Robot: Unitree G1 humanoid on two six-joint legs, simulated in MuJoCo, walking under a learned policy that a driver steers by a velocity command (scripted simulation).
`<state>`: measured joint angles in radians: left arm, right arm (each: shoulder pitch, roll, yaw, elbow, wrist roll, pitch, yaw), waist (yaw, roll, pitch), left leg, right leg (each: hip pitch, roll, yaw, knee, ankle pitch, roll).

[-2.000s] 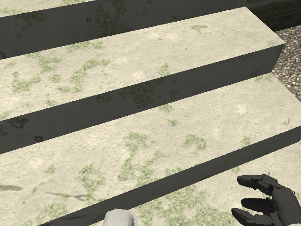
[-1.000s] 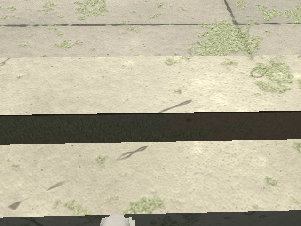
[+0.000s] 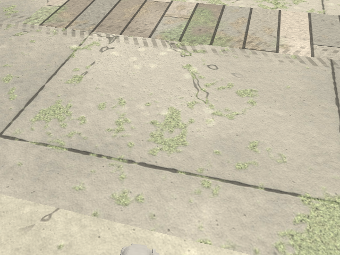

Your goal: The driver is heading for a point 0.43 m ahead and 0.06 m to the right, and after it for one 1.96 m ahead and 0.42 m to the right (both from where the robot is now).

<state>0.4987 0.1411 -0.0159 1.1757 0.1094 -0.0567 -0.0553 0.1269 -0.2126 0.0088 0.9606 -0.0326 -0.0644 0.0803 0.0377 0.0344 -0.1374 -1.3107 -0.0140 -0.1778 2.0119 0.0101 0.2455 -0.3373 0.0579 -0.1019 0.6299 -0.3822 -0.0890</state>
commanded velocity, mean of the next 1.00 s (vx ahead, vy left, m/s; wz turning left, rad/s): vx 0.27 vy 0.00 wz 0.01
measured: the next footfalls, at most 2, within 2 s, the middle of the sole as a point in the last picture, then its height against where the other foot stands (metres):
left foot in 0.28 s outside the picture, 0.17 m higher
right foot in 0.76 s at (224, 243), level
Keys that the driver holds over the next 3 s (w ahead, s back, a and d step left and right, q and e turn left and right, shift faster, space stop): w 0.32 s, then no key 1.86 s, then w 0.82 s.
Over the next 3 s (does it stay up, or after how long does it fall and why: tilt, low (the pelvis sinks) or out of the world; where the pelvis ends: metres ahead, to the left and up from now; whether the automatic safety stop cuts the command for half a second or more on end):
stays up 0.79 0.00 0.16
